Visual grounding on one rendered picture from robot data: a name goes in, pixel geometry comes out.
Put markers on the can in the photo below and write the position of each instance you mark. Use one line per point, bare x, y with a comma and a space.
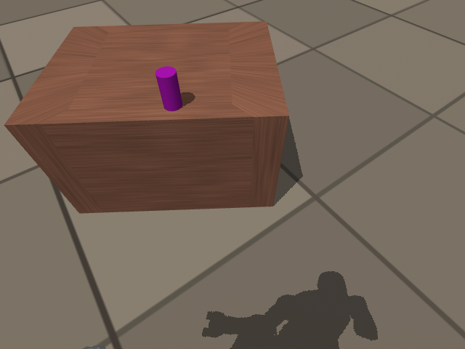
169, 88

